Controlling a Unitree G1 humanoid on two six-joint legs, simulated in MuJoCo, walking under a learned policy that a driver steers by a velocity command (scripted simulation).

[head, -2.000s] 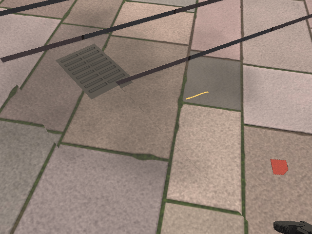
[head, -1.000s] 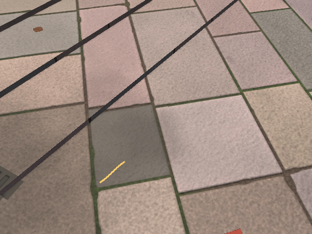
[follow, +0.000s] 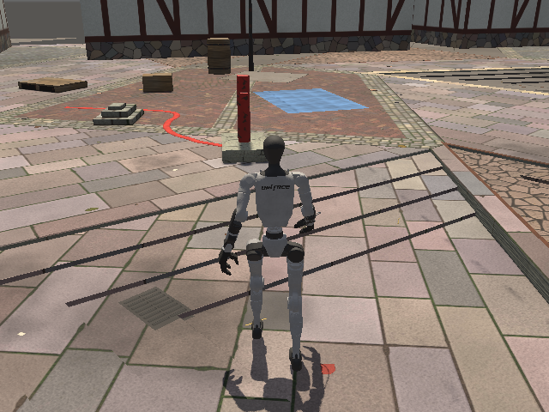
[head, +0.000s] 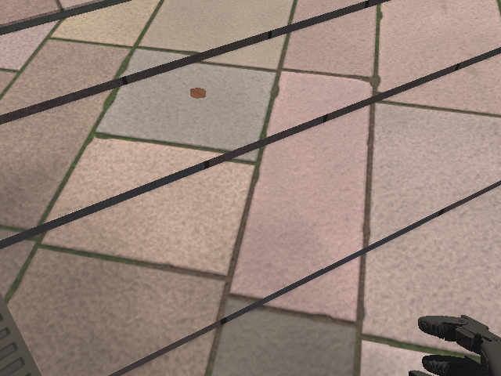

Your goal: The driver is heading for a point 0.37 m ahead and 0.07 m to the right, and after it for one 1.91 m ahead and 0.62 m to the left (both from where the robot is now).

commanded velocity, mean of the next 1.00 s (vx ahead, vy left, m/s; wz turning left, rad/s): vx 0.25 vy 0.00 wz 0.16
